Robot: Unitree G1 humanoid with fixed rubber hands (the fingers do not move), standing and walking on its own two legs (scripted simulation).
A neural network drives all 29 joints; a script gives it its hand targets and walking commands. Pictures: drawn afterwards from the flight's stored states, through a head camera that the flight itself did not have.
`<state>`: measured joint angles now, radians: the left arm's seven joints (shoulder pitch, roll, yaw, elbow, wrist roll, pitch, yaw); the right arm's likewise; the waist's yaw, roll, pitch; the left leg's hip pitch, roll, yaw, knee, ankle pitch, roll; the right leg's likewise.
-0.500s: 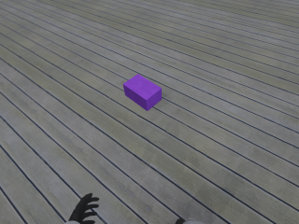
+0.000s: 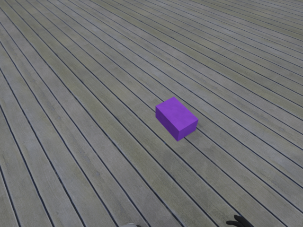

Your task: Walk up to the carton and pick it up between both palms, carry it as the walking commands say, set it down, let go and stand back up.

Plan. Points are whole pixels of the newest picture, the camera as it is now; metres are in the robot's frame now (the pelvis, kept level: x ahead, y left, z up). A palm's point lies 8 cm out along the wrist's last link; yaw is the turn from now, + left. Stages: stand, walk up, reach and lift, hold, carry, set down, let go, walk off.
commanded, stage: walk up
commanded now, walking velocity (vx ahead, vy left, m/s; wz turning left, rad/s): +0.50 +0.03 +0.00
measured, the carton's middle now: (175, 118) +1.00 -0.03 -0.69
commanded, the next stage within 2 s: none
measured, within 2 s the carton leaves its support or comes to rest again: neither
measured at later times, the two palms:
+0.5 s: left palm (114, 147) +0.39 +0.22 -0.13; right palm out of the picture +0.13 -0.20 -0.12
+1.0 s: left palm (107, 162) +0.33 +0.23 -0.12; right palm (236, 151) +0.43 -0.22 -0.14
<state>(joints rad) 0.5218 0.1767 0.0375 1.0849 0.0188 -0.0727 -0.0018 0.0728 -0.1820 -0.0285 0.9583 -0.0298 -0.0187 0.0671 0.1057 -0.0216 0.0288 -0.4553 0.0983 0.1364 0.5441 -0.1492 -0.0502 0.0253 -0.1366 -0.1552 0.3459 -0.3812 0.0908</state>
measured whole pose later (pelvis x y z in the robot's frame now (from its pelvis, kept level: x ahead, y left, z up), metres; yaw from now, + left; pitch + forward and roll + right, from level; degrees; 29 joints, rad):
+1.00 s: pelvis +0.37 +0.01 +0.01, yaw +0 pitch -2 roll +0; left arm 0.37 0.13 0.02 1.07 0.02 -0.03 0.02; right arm 0.18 -0.20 -0.04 1.05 -0.01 0.04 -0.01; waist 0.03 0.03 0.04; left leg -0.38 0.07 0.04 0.68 -0.21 -0.04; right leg -0.20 -0.07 -0.16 0.44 -0.21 -0.02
